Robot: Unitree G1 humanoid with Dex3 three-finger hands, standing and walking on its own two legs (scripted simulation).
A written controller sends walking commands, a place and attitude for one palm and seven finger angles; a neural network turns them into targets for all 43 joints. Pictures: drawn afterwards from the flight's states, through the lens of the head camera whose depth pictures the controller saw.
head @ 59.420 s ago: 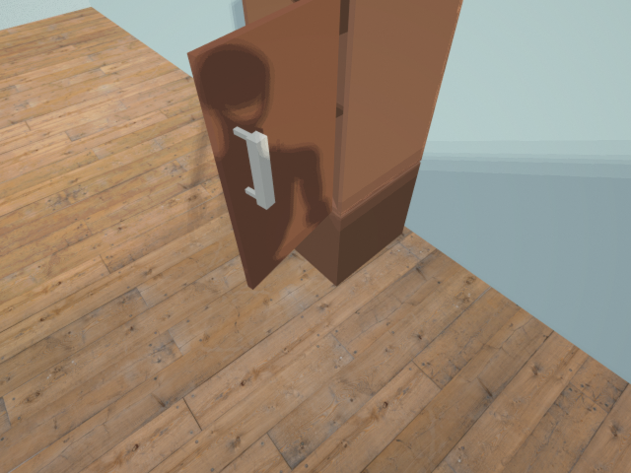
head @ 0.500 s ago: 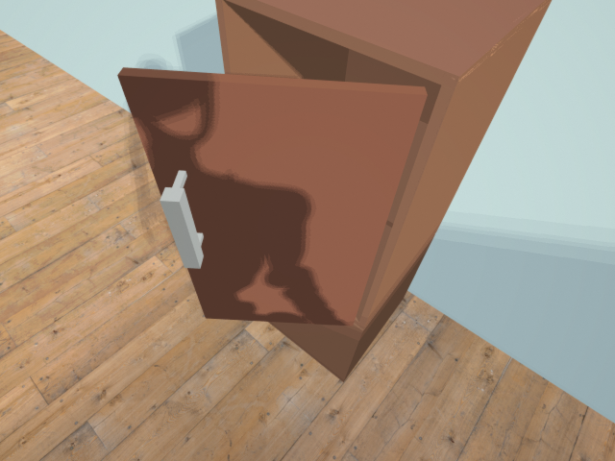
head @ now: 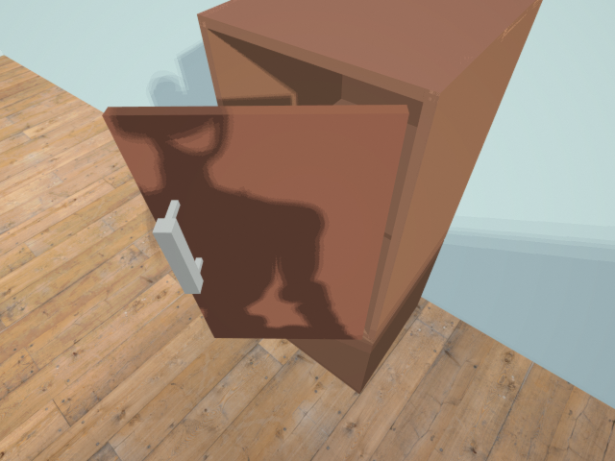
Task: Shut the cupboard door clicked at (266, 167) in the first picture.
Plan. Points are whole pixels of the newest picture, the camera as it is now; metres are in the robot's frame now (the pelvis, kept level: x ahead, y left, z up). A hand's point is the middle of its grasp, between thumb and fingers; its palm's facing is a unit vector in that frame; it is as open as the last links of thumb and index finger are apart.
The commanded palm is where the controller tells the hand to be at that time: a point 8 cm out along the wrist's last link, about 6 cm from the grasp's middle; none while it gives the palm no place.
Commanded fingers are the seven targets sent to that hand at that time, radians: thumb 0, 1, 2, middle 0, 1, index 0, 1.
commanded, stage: come to a stop and stand still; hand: left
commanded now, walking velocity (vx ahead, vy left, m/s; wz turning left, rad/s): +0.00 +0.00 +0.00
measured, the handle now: (184, 248) +0.39 +0.22 +0.03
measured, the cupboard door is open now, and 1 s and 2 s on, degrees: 37 37 37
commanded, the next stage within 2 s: look again from close up in 0.56 s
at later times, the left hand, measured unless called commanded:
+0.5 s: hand out of the picture +0.04 +0.15 -0.17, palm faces +0.01 -0.98 -0.22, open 7.3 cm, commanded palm none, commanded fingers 0.00 0.90 0.90 -0.20 -0.30 -0.20 -0.30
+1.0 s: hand out of the picture +0.03 +0.14 -0.17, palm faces +0.03 -0.98 -0.20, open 7.4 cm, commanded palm none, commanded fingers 0.00 0.90 0.90 -0.20 -0.30 -0.20 -0.30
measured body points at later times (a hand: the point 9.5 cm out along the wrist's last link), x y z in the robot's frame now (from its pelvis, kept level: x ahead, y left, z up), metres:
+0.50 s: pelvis +0.02 -0.03 +0.00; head +0.05 -0.03 +0.45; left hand +0.04 +0.20 -0.15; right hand +0.02 -0.24 -0.16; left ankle -0.01 +0.09 -0.74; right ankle +0.00 -0.14 -0.74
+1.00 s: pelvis +0.03 -0.04 +0.00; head +0.05 -0.04 +0.45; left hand +0.03 +0.19 -0.16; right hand +0.04 -0.26 -0.16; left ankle -0.01 +0.09 -0.74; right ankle +0.00 -0.14 -0.74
